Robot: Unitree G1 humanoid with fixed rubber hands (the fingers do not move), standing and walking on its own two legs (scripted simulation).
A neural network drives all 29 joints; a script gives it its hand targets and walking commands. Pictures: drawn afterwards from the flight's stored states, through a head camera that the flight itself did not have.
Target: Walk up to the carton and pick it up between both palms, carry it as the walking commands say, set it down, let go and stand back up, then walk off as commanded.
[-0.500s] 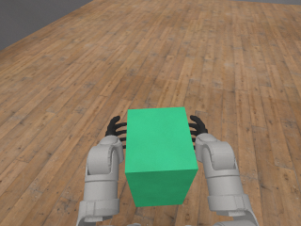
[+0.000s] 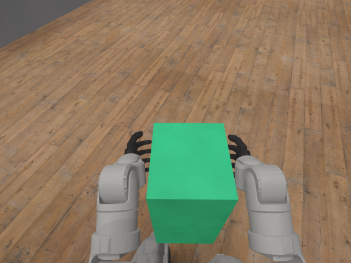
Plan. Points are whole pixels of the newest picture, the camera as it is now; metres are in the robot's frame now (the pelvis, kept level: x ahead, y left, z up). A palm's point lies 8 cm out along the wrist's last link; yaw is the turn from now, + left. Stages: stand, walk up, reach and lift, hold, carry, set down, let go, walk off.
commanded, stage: carry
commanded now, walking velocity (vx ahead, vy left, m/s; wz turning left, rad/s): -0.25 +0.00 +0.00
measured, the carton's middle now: (186, 189) +0.27 +0.01 +0.02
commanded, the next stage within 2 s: none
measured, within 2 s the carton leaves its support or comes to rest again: neither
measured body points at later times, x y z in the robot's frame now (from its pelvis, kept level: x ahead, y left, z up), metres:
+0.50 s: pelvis -0.20 -0.01 +0.00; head -0.20 -0.02 +0.45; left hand +0.10 +0.13 +0.08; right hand +0.10 -0.11 +0.07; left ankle -0.04 +0.11 -0.69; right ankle -0.12 -0.12 -0.71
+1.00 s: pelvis -0.38 -0.03 +0.00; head -0.41 -0.02 +0.45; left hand -0.08 +0.11 +0.08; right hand -0.07 -0.12 +0.08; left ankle -0.26 +0.08 -0.70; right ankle -0.27 -0.12 -0.71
